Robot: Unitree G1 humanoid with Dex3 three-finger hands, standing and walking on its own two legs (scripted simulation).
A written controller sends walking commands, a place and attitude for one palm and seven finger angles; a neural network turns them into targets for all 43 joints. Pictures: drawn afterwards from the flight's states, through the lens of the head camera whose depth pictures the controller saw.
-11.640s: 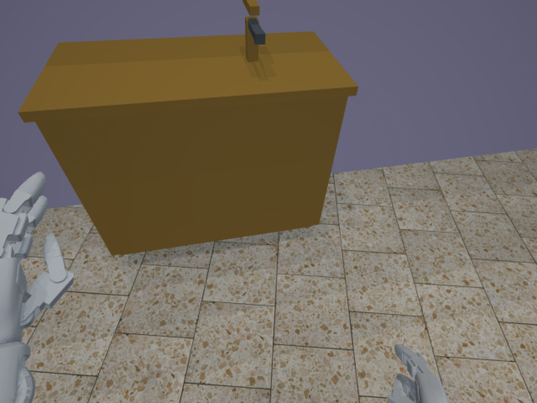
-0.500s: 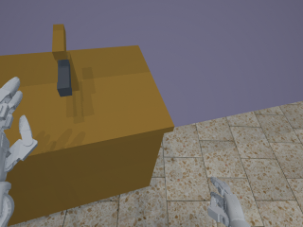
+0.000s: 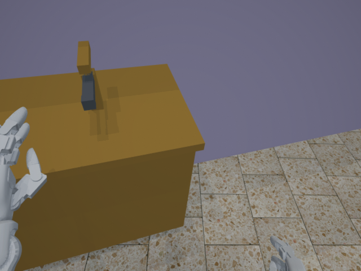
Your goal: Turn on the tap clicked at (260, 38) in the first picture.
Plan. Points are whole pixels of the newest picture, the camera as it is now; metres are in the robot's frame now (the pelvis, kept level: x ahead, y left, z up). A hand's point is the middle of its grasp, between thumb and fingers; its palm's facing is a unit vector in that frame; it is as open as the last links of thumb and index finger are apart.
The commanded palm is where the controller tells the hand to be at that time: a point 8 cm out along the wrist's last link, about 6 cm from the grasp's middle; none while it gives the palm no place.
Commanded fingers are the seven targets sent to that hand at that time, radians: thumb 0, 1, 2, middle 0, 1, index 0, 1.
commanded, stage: come to a stop and stand still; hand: left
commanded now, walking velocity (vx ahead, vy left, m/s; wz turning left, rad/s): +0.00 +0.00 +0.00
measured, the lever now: (88, 102) +0.44 +0.28 +0.13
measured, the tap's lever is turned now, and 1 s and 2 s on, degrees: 0 0 0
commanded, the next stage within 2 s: look again from close up in 0.24 s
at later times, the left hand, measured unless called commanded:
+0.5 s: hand (39, 167) +0.23 +0.27 +0.16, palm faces +0.45 -0.83 -0.33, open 7.4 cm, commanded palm +0.17 +0.30 +0.18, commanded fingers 0.00 0.90 0.90 -0.20 -0.30 -0.20 -0.30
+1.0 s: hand (55, 151) +0.27 +0.26 +0.16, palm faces +0.44 -0.84 -0.33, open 7.4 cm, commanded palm +0.21 +0.29 +0.18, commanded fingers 0.00 0.90 0.90 -0.20 -0.30 -0.20 -0.30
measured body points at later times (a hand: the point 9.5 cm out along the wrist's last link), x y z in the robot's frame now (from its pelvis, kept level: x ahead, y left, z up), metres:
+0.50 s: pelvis +0.02 +0.01 +0.00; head +0.03 +0.04 +0.45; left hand +0.20 +0.31 +0.18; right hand +0.19 -0.20 -0.07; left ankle +0.03 +0.09 -0.74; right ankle +0.07 -0.12 -0.74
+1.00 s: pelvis +0.05 +0.00 +0.00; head +0.07 +0.03 +0.45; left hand +0.24 +0.31 +0.18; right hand +0.24 -0.21 -0.07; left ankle +0.03 +0.09 -0.74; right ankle +0.07 -0.12 -0.74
